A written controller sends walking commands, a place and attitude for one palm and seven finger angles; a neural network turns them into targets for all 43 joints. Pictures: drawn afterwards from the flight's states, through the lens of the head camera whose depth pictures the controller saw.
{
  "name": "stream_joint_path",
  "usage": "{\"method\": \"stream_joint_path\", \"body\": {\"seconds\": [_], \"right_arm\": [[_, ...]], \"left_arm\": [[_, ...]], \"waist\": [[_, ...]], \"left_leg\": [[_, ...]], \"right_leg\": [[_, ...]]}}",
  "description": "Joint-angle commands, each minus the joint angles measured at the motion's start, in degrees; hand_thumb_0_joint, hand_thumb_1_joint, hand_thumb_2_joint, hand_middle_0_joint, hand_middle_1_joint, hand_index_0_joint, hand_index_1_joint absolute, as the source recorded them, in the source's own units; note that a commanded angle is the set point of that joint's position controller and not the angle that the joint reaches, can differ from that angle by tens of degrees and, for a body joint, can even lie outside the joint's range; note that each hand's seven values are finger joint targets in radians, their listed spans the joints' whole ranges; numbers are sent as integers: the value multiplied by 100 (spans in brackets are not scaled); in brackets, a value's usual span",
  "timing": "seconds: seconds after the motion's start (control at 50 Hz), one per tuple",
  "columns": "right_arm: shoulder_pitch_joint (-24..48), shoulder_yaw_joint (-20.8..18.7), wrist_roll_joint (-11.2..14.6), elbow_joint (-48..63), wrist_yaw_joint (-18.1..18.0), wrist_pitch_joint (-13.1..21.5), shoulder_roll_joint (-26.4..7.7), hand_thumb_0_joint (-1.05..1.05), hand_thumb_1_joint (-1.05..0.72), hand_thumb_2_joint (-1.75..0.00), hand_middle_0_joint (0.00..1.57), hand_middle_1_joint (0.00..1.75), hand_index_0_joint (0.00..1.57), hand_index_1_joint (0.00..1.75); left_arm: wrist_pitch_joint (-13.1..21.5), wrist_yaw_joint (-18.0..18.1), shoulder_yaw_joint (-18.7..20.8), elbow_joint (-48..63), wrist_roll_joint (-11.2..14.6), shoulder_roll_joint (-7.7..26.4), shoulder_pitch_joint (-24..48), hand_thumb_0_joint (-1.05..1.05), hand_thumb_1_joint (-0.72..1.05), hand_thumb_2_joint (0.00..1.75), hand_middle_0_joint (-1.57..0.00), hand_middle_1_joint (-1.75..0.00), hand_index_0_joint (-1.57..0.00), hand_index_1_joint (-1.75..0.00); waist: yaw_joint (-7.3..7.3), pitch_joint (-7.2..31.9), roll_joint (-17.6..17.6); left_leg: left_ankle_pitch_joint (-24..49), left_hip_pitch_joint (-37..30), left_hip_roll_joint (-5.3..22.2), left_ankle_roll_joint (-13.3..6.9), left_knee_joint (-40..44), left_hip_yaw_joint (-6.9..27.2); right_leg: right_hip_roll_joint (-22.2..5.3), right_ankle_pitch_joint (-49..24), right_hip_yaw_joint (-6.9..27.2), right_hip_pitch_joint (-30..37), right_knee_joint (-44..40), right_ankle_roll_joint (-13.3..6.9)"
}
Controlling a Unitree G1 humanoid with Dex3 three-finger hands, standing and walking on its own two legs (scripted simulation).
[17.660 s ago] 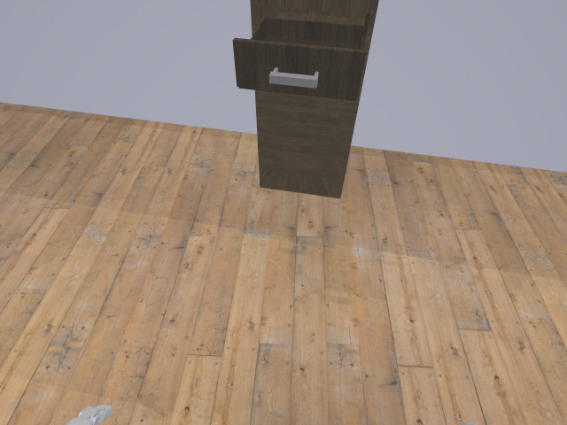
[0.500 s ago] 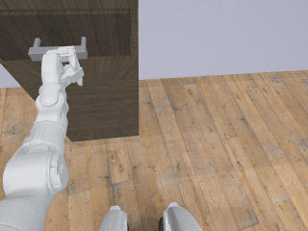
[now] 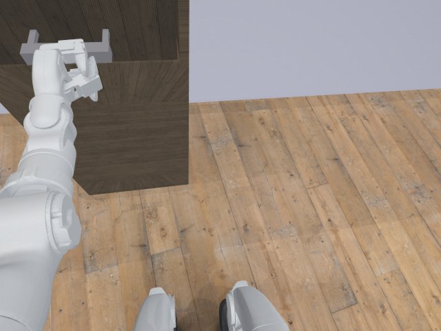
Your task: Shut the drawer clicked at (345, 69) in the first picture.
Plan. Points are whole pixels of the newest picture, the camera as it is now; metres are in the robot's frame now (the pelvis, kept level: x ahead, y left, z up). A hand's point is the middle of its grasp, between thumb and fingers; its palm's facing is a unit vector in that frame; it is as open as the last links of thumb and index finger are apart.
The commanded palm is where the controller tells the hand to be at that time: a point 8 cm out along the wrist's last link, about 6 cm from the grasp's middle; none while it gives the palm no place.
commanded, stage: push the drawer shut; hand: left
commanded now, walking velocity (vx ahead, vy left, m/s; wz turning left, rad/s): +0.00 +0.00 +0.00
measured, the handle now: (69, 44) +0.61 +0.20 +0.09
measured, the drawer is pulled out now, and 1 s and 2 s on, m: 0.00 0.00 0.00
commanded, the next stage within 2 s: pull the fist back off the drawer in 0.04 s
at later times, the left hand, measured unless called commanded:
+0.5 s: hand (90, 76) +0.54 +0.17 +0.09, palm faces +0.05 -1.00 -0.06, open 3.1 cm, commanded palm +0.53 +0.19 +0.09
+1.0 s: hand (94, 76) +0.53 +0.16 +0.10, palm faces +0.07 -1.00 -0.03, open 3.3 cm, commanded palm +0.48 +0.20 +0.10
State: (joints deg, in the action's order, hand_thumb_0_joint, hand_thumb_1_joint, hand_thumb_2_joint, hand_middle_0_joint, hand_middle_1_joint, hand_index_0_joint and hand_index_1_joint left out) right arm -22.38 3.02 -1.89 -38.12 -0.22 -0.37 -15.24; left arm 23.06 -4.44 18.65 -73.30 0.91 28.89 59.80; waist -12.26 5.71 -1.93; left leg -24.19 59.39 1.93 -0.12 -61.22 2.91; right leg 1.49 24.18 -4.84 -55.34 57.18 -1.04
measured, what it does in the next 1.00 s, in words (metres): stands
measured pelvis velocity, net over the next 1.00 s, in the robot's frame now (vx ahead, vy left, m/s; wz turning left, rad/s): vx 0.04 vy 0.00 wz -0.03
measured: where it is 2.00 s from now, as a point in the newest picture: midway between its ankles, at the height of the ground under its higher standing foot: outside the picture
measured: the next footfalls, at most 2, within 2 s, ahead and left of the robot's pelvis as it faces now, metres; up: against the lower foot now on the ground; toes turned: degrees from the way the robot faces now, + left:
none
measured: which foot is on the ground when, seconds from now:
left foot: down 0.00-1.00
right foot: down 0.00-1.00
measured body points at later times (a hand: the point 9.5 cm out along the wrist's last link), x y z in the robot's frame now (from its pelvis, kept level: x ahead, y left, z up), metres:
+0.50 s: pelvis -0.01 +0.01 +0.00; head +0.13 +0.04 +0.42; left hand +0.53 +0.22 +0.09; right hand -0.03 -0.25 -0.11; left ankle +0.04 +0.11 -0.66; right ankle +0.03 -0.11 -0.66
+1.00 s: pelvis +0.04 +0.00 +0.02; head +0.14 +0.01 +0.45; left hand +0.52 +0.21 +0.10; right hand +0.05 -0.25 -0.10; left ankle +0.04 +0.11 -0.66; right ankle +0.03 -0.11 -0.66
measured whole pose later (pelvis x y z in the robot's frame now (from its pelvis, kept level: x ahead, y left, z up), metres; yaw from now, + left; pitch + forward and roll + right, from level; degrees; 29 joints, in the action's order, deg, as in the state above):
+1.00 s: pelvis +0.04 +0.00 +0.02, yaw -2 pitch +20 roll -2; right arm -22.6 0.9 -1.0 -35.0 2.1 -4.6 -14.4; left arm 23.2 -3.4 19.4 -58.8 3.9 21.0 45.1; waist -8.4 7.3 -1.8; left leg -26.4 50.1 2.4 -0.5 -56.6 -0.3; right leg 1.9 25.7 -1.6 -47.7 53.5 -0.6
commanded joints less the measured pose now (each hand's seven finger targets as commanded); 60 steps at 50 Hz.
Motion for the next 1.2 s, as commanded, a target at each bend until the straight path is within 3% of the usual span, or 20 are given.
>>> {"method": "stream_joint_path", "body": {"seconds": [0.0, 0.04, 0.1, 0.12, 0.16, 0.24, 0.28, 0.38, 0.48, 0.52, 0.6, 0.64, 0.72, 0.8, 0.92, 0.98, 1.02, 1.04, 1.1, 1.18], "right_arm": [[-1014, -326, 34, 135, -116, 180, -1110, 0, -90, -90, 20, 30, 20, 30], [-1015, -315, 40, 127, -128, 235, -1120, 0, -90, -90, 20, 30, 20, 30], [-1029, -293, 56, 96, -158, 303, -1148, 0, -90, -90, 20, 30, 20, 30], [-1028, -288, 58, 92, -159, 338, -1136, 0, -90, -90, 20, 30, 20, 30], [-1070, -284, 36, 97, -160, 361, -1158, 0, -90, -90, 20, 30, 20, 30], [-1073, -299, 17, 115, -114, 349, -1151, 0, -90, -90, 20, 30, 20, 30], [-1080, -293, 9, 141, -104, 329, -1171, 0, -90, -90, 20, 30, 20, 30], [-1075, -340, -43, 189, -32, 280, -1161, 0, -90, -90, 20, 30, 20, 30], [-1121, -394, -79, 211, 44, 193, -1153, 0, -90, -90, 20, 30, 20, 30], [-1124, -406, -90, 253, 78, 158, -1142, 0, -90, -90, 20, 30, 20, 30], [-1062, -432, -61, 341, 104, 46, -1115, 0, -90, -90, 20, 30, 20, 30], [-1009, -442, -43, 425, 131, -1, -1069, 0, -90, -90, 20, 30, 20, 30], [-940, -465, 1, 545, 157, -121, -1018, 0, -90, -90, 20, 30, 20, 30], [-887, -498, 49, 601, 170, -223, -949, 0, -90, -90, 20, 30, 20, 30], [-825, -568, 90, 605, 175, -319, -889, 0, -90, -90, 20, 30, 20, 30], [-673, -614, 173, 852, 188, -357, -852, 0, -90, -90, 20, 30, 20, 30], [-585, -629, 239, 1020, 187, -332, -798, 0, -90, -90, 20, 30, 20, 30], [-525, -622, 277, 1076, 184, -321, -760, 0, -90, -90, 20, 30, 20, 30], [-277, -611, 381, 1195, 137, -263, -716, 0, -90, -90, 20, 30, 20, 30], [18, -592, 450, 1228, 24, -139, -701, 0, -90, -90, 20, 30, 20, 30]], "left_arm": [[316, 197, 4, 1617, 161, 1306, 4078, 0, 90, 90, -140, -160, -140, -160], [304, 207, -67, 1659, 199, 1212, 4167, 0, 90, 90, -140, -160, -140, -160], [215, 228, -52, 1467, 197, 1292, 4117, 0, 90, 90, -140, -160, -140, -160], [210, 229, -169, 1512, 236, 1107, 4171, 0, 90, 90, -140, -160, -140, -160], [204, 244, 103, 1545, 224, 1465, 4176, 0, 90, 90, -140, -160, -140, -160], [203, 237, 14, 1455, 211, 1225, 4105, 0, 90, 90, -140, -160, -140, -160], [189, 249, 118, 1331, 177, 1365, 4036, 0, 90, 90, -140, -160, -140, -160], [233, 262, -79, 1512, 120, 990, 4036, 0, 90, 90, -140, -160, -140, -160], [224, 307, -53, 1572, 118, 791, 3746, 0, 90, 90, -140, -160, -140, -160], [245, 309, -82, 1704, 133, 673, 3560, 0, 90, 90, -140, -160, -140, -160], [259, 322, 208, 1853, 182, 884, 2983, 0, 90, 90, -140, -160, -140, -160], [319, 297, 181, 1996, 225, 731, 2616, 0, 90, 90, -140, -160, -140, -160], [383, 262, 331, 2153, 245, 825, 1833, 0, 90, 90, -140, -160, -140, -160], [430, 231, 254, 2343, 216, 702, 1501, 0, 90, 90, -140, -160, -140, -160], [410, 128, 94, 2539, 397, 277, 999, 0, 90, 90, -140, -160, -140, -160], [336, 40, 224, 3581, 549, 369, 65, 0, 90, 90, -140, -160, -140, -160], [217, -37, 227, 4232, 674, 336, -844, 0, 90, 90, -140, -160, -140, -160], [132, -68, 218, 4561, 750, 297, -1184, 0, 90, 90, -140, -160, -140, -160], [-205, -133, 128, 5099, 955, 112, -1916, 0, 90, 90, -140, -160, -140, -160], [-466, -182, -26, 5810, 1128, -78, -2352, 0, 90, 90, -140, -160, -140, -160]], "waist": [[-607, 2566, -888], [-643, 2684, -1001], [-660, 2518, -863], [-711, 2493, -978], [-612, 2691, -953], [-629, 2568, -938], [-584, 2468, -798], [-540, 2578, -1114], [-435, 2691, -944], [-334, 2783, -1065], [-130, 2844, -703], [-15, 2931, -761], [200, 2735, -520], [243, 2670, -404], [295, 2607, -335], [657, 3253, -555], [844, 3447, -534], [893, 3404, -408], [895, 2684, 156], [817, 2063, 148]], "left_leg": [[245, -2211, -40, -217, 810, 130], [220, -2293, -34, -217, 808, 137], [-16, -2139, -11, -215, 873, 177], [6, -2230, -12, -227, 888, 169], [82, -2121, -27, -218, 832, 149], [94, -2212, -36, -198, 849, 183], [-33, -2062, -45, -192, 875, 213], [7, -2505, -29, -142, 912, 357], [302, -2734, -9, -116, 908, 410], [524, -2915, -18, -101, 911, 400], [787, -2750, -39, -125, 904, 226], [1040, -2853, -54, -120, 920, 147], [1359, -2743, -73, -136, 967, 18], [1650, -2732, -82, -148, 962, -94], [2276, -2979, -80, -134, 938, -171], [3029, -3448, -97, -125, 1061, -267], [3554, -3670, -92, -137, 1150, -308], [3696, -3605, -89, -151, 1221, -350], [3179, -3204, -126, -209, 1494, -493], [2825, -3444, -140, -222, 1756, -518]], "right_leg": [[102, -167, 389, 418, -1000, 60], [101, -152, 386, 330, -986, 67], [101, 11, 371, 278, -1001, 73], [103, -15, 372, 198, -1026, 71], [103, -61, 379, 402, -986, 65], [104, -66, 325, 256, -975, 46], [105, 18, 309, 269, -954, 36], [86, -62, 221, -85, -841, -9], [92, -240, 166, -26, -810, -14], [97, -354, 149, 10, -785, -44], [125, -498, 190, 535, -874, -29], [138, -670, 201, 726, -902, -41], [167, -1002, 233, 1185, -928, -50], [166, -1432, 288, 1432, -932, -27], [165, -2089, 298, 1615, -923, -23], [155, -2866, 344, 2362, -964, -34], [151, -3426, 357, 2859, -1025, -36], [126, -3741, 380, 3136, -1075, -9], [97, -4047, 374, 3620, -1317, 54], [76, -3829, 361, 3609, -1605, 84]]}}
